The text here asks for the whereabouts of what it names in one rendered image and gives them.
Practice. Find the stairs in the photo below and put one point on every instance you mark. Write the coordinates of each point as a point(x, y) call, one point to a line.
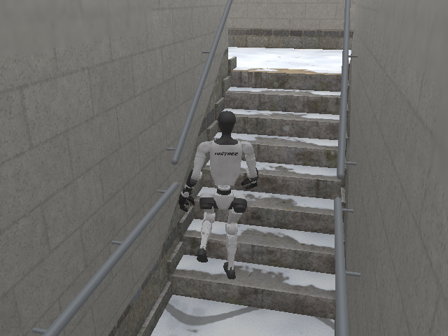
point(285, 257)

